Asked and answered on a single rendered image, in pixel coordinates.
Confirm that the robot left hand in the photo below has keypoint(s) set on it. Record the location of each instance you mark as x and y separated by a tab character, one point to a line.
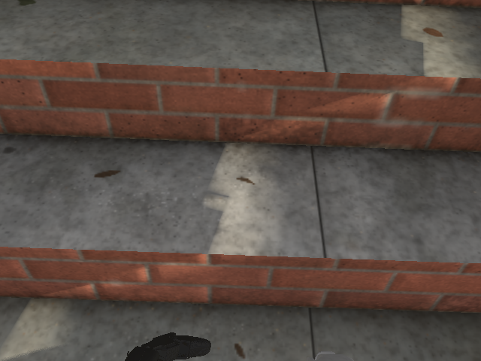
169	347

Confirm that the right robot shin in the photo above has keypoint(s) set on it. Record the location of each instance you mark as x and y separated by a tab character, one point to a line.
324	352

